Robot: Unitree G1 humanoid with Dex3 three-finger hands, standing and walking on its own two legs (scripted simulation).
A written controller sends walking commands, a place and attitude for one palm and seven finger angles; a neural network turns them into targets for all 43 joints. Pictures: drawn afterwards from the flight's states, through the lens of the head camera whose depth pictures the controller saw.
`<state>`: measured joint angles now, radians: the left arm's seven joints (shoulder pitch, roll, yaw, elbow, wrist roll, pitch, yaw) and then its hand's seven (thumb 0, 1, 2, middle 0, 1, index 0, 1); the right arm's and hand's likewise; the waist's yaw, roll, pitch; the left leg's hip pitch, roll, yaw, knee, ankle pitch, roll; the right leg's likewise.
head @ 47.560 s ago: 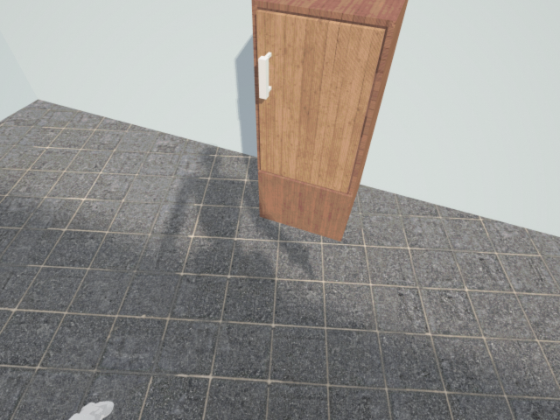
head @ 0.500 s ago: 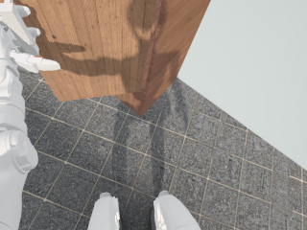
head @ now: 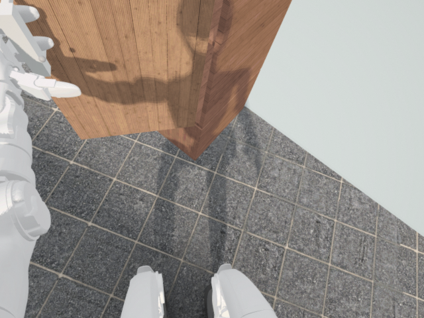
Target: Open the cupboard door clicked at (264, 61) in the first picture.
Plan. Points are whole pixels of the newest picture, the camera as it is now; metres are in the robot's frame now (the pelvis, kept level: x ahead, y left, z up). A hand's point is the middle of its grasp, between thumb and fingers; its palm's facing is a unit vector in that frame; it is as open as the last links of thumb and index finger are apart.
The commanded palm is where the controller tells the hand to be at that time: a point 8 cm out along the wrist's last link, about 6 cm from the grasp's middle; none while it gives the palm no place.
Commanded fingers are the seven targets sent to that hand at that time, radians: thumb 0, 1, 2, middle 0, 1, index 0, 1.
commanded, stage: close the thumb around the handle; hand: left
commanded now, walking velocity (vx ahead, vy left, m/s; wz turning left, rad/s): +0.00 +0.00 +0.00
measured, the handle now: (26, 34) +0.60 +0.26 +0.08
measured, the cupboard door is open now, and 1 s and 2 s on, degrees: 50 52 95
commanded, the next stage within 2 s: pull the door open along its arc in 0.68 s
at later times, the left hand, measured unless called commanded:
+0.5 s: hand (41, 59) +0.55 +0.23 +0.08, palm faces +0.13 -0.99 -0.01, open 7.3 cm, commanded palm +0.53 +0.25 +0.07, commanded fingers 0.00 0.90 0.90 -0.40 -1.35 -0.40 -1.35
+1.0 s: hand (41, 63) +0.54 +0.23 +0.08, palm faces +0.11 -0.99 -0.01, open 5.9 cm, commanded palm +0.49 +0.26 +0.07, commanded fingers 0.00 0.90 0.90 -0.40 -1.35 -0.40 -1.35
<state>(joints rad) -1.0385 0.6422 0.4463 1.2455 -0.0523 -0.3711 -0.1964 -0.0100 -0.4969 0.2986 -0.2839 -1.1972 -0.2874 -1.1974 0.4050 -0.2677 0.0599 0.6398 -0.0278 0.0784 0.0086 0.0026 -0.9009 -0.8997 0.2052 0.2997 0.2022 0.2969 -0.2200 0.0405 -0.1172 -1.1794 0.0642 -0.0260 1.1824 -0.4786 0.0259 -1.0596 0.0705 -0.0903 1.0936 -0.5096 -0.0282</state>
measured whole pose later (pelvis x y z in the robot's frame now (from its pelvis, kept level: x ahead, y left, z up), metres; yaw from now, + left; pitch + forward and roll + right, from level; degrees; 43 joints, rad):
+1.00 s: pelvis +0.01 +0.01 +0.01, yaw -1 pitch +26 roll -5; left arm -0.94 0.61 0.46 1.17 -0.08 -0.38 -0.21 0.01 0.71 0.76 -0.35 -1.35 -0.36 -1.35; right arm 0.41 -0.27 0.05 0.62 -0.02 0.10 0.01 0.00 -0.90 -0.90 0.20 0.30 0.20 0.30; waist -0.21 0.04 -0.13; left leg -1.14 0.07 0.00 1.16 -0.48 0.03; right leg -1.03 0.07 -0.06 1.07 -0.51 -0.02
